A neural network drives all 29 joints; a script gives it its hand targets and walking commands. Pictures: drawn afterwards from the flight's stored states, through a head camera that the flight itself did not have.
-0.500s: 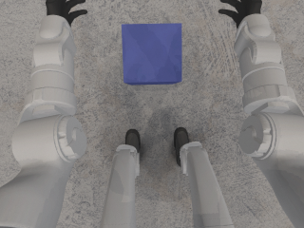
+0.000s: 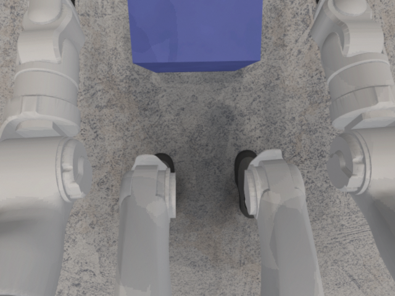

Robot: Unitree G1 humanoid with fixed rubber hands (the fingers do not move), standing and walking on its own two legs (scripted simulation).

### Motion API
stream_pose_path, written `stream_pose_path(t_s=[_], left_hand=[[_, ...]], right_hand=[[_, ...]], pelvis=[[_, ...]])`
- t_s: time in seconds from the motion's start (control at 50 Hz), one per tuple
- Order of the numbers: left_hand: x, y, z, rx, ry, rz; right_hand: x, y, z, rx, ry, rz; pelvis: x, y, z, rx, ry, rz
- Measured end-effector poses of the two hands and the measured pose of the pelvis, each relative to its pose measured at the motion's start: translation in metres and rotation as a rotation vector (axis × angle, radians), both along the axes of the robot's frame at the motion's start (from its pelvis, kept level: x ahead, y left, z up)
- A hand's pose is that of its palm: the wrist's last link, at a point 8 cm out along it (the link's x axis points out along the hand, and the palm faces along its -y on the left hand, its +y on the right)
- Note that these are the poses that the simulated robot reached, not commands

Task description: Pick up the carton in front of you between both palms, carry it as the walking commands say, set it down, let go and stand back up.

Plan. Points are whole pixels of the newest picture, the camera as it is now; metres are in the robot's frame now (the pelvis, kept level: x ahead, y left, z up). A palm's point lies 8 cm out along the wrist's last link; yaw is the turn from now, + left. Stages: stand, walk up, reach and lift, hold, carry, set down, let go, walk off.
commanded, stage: reach and lift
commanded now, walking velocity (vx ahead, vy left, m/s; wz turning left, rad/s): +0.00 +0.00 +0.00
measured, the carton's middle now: (194, 16) +0.56 +0.02 -0.31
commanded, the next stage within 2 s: none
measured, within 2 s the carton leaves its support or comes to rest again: leaves its support in 1.18 s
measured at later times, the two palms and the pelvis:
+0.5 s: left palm (95, 9) +0.56 +0.19 -0.25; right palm (295, 2) +0.56 -0.16 -0.25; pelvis +0.00 +0.00 -0.07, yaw +0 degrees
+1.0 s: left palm (107, 10) +0.56 +0.17 -0.24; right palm (283, 4) +0.56 -0.14 -0.24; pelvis -0.01 +0.00 -0.07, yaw +0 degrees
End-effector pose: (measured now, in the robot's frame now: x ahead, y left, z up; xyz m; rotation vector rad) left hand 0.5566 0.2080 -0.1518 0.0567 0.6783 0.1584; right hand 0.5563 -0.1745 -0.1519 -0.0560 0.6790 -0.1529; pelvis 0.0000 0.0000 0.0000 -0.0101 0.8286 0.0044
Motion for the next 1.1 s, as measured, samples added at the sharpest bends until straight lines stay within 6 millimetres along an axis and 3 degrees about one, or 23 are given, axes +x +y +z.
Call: stream_pose_path(t_s=[0.12, 0.24, 0.36, 0.5, 0.7, 0.82, 1.1], left_hand=[[0.002, -0.006, -0.037, -0.013, 0.028, -0.01], [-0.001, -0.01, -0.078, -0.012, 0.061, -0.021], [0.003, -0.011, -0.096, -0.013, 0.056, -0.021], [0.002, -0.014, -0.094, -0.013, 0.031, -0.015], [-0.007, -0.021, -0.088, -0.025, 0.039, -0.019], [-0.003, -0.04, -0.087, -0.046, 0.04, -0.043], [-0.003, -0.038, -0.089, -0.082, 0.043, -0.051]], right_hand=[[0.0, 0.004, -0.036, 0.008, 0.029, 0.004], [-0.003, 0.007, -0.076, 0.016, 0.06, 0.013], [0.0, 0.006, -0.097, 0.007, 0.059, 0.022], [0.007, 0.013, -0.096, 0.016, 0.026, 0.046], [-0.001, 0.017, -0.088, 0.024, 0.035, 0.054], [-0.001, 0.038, -0.088, 0.047, 0.04, 0.082], [-0.001, 0.037, -0.09, 0.088, 0.039, 0.061]], pelvis=[[-0.012, 0.002, -0.032, -0.006, -0.073, -0.001], [-0.013, 0.004, -0.051, -0.008, -0.138, -0.005], [-0.005, 0.004, -0.063, -0.006, -0.173, -0.004], [0.0, 0.002, -0.072, 0.001, -0.17, -0.005], [-0.01, -0.001, -0.069, 0.005, -0.183, -0.005], [-0.015, -0.001, -0.065, 0.005, -0.201, -0.005], [-0.005, 0.002, -0.075, 0.001, -0.21, -0.004]])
